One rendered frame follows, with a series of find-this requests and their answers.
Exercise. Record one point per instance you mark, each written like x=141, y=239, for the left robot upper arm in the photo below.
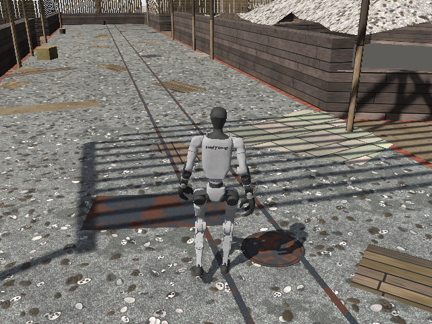
x=192, y=153

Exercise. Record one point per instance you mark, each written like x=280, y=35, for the robot head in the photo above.
x=218, y=119

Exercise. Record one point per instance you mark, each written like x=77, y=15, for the right robot hand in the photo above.
x=250, y=207

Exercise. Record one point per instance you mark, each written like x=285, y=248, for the robot left forearm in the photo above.
x=185, y=177

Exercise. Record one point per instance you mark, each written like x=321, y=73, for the right robot upper arm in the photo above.
x=241, y=155

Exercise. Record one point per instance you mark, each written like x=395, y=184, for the robot left shin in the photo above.
x=199, y=244

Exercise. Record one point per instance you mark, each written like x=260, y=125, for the robot right forearm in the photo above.
x=246, y=181

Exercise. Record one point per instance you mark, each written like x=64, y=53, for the left robot hand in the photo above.
x=187, y=190

